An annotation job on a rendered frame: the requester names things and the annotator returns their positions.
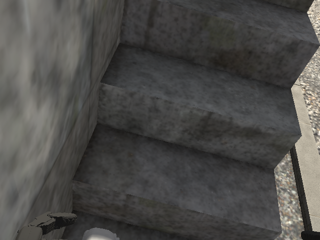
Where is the robot left hand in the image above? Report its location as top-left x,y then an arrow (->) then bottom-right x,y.
15,211 -> 77,240

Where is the robot left thigh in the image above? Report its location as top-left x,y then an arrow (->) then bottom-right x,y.
84,227 -> 120,240

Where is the robot right hand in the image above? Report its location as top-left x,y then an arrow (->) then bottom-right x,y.
301,230 -> 320,240

